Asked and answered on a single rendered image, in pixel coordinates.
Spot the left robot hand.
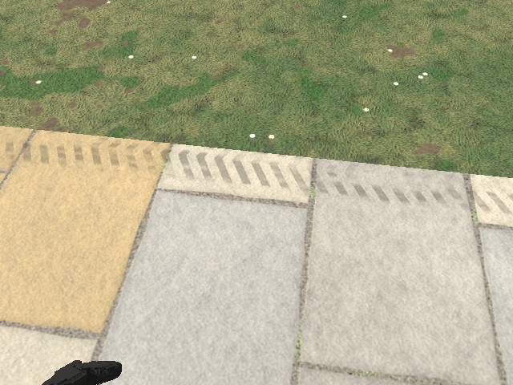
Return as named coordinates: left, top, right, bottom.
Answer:
left=42, top=360, right=122, bottom=385

